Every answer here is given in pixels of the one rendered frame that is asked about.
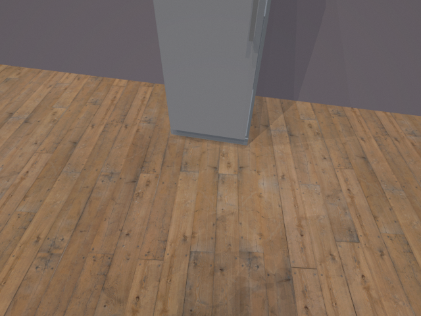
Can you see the fridge door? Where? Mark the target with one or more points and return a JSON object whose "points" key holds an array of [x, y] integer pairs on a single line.
{"points": [[209, 63]]}

